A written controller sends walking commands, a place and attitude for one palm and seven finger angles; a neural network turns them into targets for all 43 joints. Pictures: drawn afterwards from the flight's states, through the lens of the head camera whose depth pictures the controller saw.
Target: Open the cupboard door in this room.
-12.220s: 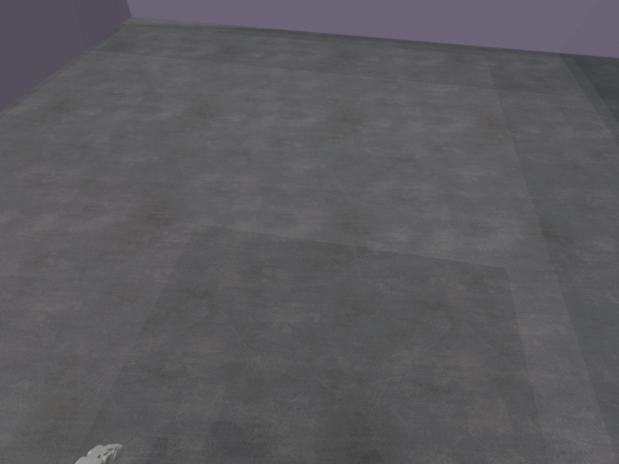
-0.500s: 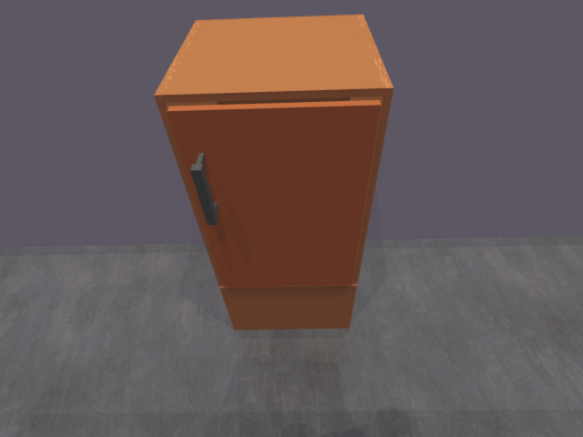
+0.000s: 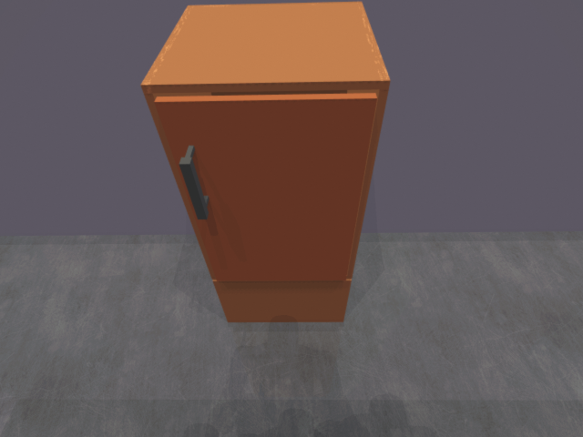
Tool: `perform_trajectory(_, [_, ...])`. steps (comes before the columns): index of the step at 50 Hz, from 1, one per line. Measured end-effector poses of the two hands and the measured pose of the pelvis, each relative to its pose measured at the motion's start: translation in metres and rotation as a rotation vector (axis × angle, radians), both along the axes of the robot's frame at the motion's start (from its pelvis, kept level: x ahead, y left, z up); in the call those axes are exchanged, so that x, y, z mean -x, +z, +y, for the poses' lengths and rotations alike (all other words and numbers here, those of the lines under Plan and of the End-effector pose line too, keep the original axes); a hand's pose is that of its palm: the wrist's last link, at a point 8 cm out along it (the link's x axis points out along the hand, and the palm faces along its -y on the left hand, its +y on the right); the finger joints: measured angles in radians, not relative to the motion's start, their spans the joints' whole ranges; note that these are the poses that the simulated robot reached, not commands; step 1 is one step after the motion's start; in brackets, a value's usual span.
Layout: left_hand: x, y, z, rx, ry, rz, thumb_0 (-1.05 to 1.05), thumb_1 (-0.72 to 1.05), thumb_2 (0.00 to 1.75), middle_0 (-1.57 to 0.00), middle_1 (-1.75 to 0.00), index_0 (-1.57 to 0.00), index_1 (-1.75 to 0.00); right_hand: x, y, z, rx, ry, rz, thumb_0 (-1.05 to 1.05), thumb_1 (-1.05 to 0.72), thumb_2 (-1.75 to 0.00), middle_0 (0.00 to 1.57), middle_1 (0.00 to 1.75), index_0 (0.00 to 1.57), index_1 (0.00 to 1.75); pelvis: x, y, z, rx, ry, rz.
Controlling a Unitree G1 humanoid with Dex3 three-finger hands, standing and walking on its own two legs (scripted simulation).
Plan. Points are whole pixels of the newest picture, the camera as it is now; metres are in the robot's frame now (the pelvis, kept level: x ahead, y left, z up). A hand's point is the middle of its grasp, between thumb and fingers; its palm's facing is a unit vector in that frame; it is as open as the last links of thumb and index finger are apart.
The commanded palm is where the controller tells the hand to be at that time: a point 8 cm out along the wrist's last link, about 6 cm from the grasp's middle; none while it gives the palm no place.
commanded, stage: shuffle to correct the standing spot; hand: left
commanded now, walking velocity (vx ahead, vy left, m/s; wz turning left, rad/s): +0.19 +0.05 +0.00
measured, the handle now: (197, 183) +0.57 +0.24 -0.01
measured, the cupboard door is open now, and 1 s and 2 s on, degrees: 0 0 0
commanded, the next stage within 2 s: come to a stop and stand still in 0.02 s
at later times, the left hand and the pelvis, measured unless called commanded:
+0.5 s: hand out of the picture +0.07 +0.19 -0.17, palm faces +0.07 -0.97 -0.25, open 7.3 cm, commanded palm none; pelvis +0.04 +0.01 +0.00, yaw +0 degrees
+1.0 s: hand out of the picture +0.04 +0.24 -0.16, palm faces +0.03 -0.96 -0.27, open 7.4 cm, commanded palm none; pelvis -0.04 +0.03 +0.00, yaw +1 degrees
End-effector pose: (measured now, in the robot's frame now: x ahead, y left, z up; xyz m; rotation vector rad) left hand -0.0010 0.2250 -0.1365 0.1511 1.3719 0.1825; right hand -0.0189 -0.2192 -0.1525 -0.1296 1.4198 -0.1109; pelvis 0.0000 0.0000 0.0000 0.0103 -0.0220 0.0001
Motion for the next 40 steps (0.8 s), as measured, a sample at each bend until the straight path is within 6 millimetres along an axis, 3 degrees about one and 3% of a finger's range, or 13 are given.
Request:
perform_trajectory(7, [0.006, -0.011, -0.001, 0.042, 0.029, 0.065, 0.0, 0.91, 0.9, -0.2, -0.3, -0.2, -0.3, -0.002, 0.002, 0.009, 0.013, -0.018, 0.025, 0.0, -0.91, -0.9, 0.2, 0.3, 0.2, 0.3, -0.021, -0.005, 0.007, -0.002, -0.008, 0.01])
perform_trajectory(13, [-0.022, -0.013, -0.002, 0.021, 0.023, 0.046, 0.01, 0.91, 0.9, -0.2, -0.3, -0.2, -0.3, -0.009, -0.005, 0.018, -0.008, -0.041, 0.069, 0.01, -0.91, -0.9, 0.2, 0.3, 0.2, 0.3, -0.04, -0.01, 0.004, 0.0, -0.008, 0.012])
perform_trajectory(19, [-0.045, -0.008, 0.005, -0.007, 0.023, 0.027, 0.01, 0.92, 0.9, -0.2, -0.3, -0.2, -0.3, -0.042, -0.002, 0.023, -0.011, -0.044, 0.03, 0.01, -0.91, -0.9, 0.2, 0.3, 0.2, 0.3, -0.047, -0.004, 0.005, -0.002, 0.01, 0.024])
perform_trajectory(30, [-0.075, 0.001, 0.017, -0.05, -0.026, -0.087, 0.01, 0.91, 0.9, -0.2, -0.3, -0.2, -0.3, -0.075, 0.003, -0.004, 0.048, -0.021, -0.083, 0.02, -0.93, -0.9, 0.2, 0.3, 0.2, 0.3, -0.03, -0.002, 0.004, -0.01, 0.001, 0.028])
perform_trajectory(36, [-0.076, 0.004, 0.024, -0.065, -0.046, -0.199, 0.0, 0.91, 0.9, -0.2, -0.3, -0.2, -0.3, -0.09, 0.012, -0.022, 0.094, -0.003, -0.222, 0.01, -0.92, -0.9, 0.2, 0.3, 0.2, 0.3, -0.009, -0.008, 0.005, -0.004, 0.024, 0.013])
perform_trajectory(40, [-0.067, 0.002, 0.034, -0.055, -0.055, -0.24, 0.0, 0.9, 0.9, -0.2, -0.3, -0.2, -0.3, -0.095, 0.022, -0.023, 0.125, 0.016, -0.307, 0.01, -0.92, -0.9, 0.2, 0.3, 0.2, 0.3, 0.007, -0.011, 0.014, 0.006, 0.024, -0.011])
